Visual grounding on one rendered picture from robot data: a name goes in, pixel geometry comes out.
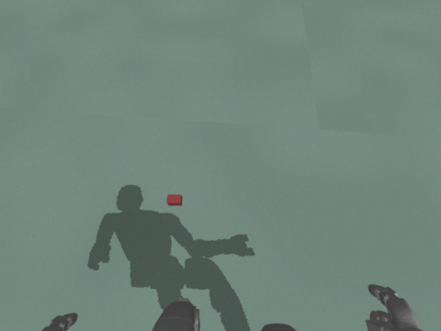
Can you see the small box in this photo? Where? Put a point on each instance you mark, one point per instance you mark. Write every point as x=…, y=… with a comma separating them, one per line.
x=174, y=199

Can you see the left robot hand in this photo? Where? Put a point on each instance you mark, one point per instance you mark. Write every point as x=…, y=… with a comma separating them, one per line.
x=62, y=323

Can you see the right robot hand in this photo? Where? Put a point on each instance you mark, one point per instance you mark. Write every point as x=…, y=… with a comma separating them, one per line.
x=400, y=313

